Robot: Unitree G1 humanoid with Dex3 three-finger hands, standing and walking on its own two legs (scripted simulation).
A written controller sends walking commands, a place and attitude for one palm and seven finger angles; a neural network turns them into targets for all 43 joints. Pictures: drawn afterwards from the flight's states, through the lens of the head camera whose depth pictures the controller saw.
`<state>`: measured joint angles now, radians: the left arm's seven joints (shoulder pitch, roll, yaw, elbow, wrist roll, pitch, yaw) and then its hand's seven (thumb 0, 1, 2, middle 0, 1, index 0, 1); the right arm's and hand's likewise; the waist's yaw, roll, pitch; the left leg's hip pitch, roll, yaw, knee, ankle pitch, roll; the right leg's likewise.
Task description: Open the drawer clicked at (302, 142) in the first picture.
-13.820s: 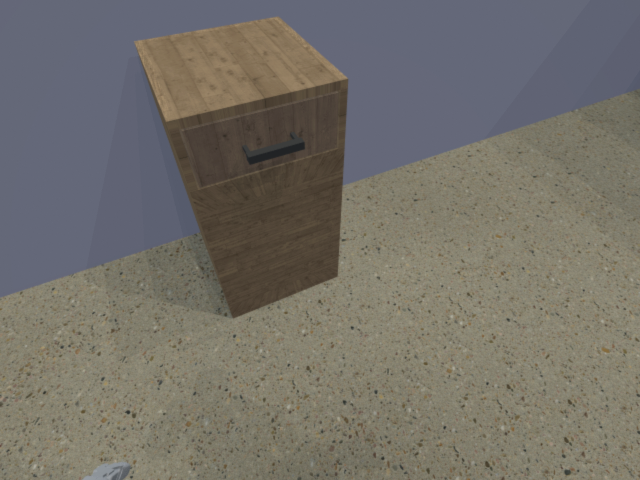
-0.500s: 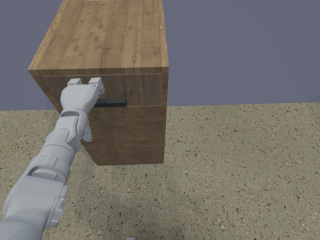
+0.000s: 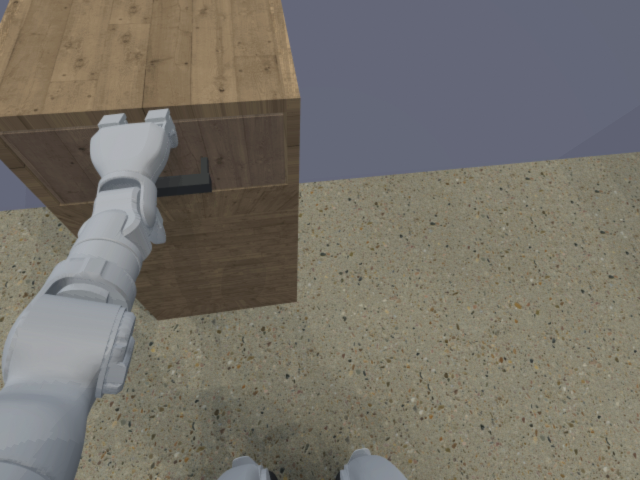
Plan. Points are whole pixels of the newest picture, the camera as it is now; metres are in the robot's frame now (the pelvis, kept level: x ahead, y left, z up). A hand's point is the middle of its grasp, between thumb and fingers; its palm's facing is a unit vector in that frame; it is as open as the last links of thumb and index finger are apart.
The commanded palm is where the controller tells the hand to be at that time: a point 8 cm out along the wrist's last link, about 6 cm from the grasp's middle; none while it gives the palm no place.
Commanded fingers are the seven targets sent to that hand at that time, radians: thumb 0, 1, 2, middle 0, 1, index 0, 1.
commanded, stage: move the hooked fingers above the handle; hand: left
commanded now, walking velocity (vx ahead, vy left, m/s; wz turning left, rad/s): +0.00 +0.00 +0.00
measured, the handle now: (163, 176) +0.57 +0.17 -0.03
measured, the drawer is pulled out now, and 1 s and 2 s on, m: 0.00 0.00 0.00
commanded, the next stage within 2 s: lower the fingers behind the handle in 0.52 s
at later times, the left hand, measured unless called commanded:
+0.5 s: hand (147, 176) +0.52 +0.17 +0.03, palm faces -0.04 -0.04 -1.00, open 13.7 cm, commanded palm +0.51 +0.17 +0.08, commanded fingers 0.00 -0.50 0.30 -0.30 -1.20 -0.30 -1.20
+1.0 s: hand (153, 181) +0.52 +0.17 +0.02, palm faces -0.03 -0.02 -1.00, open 13.8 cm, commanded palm +0.51 +0.16 +0.05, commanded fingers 0.00 -0.50 0.30 -0.30 -1.20 -0.30 -1.20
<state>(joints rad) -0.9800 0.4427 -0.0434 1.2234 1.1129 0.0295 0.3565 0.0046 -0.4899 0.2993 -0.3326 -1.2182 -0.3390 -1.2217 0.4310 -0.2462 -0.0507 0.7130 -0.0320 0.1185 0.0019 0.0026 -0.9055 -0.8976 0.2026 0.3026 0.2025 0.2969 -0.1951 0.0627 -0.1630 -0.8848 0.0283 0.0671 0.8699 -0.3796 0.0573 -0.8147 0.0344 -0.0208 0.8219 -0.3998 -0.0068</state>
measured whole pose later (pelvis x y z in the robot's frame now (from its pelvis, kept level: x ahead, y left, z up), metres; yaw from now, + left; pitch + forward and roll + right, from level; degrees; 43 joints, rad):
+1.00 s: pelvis -0.01 -0.01 -0.01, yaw +2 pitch +24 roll -3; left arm -1.07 0.43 -0.11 1.29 1.10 0.08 0.39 0.00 -0.49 0.30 -0.32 -1.21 -0.31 -1.26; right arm 0.39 -0.25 -0.04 0.71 -0.03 0.12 0.00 0.00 -0.91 -0.90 0.20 0.30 0.20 0.30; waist -0.20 0.06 -0.17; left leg -0.98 0.02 0.02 0.94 -0.39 0.04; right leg -0.89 0.03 -0.06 0.89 -0.42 -0.02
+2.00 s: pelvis -0.05 +0.00 -0.07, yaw +0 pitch +30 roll -5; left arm -1.21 0.49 -0.10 1.32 1.14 0.12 0.42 0.00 -0.49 0.30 -0.33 -1.24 -0.33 -1.30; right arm 0.35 -0.25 0.01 0.68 -0.04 0.08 -0.02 0.00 -0.90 -0.90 0.20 0.30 0.20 0.30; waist -0.26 0.07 -0.17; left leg -1.33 0.03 0.02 1.23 -0.43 0.07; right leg -1.23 0.02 -0.07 1.18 -0.47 0.00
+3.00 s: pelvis +0.01 +0.00 +0.00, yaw +1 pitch +23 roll -4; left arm -0.94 0.43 -0.09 1.14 1.06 0.04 0.35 0.00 -0.49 0.30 -0.34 -1.21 -0.40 -1.21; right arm 0.40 -0.25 -0.05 0.72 -0.03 0.11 -0.01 0.00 -0.90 -0.90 0.20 0.30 0.20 0.30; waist -0.18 0.07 -0.15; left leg -0.90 0.03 0.03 0.89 -0.40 0.06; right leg -0.80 0.04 -0.05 0.80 -0.41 -0.01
